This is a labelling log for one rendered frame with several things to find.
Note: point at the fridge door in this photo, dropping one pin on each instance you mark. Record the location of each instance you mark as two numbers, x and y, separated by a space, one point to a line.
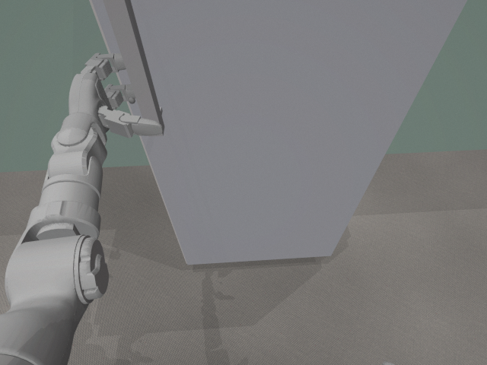
277 113

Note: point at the handle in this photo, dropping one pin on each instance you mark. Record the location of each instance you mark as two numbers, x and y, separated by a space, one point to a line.
123 22

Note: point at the robot left hand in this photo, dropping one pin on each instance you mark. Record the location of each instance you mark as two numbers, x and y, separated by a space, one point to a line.
88 96

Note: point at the left robot forearm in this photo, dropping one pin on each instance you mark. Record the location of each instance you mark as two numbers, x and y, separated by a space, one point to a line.
72 187

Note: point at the robot left upper arm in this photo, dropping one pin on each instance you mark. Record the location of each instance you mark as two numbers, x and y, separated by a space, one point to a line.
50 285

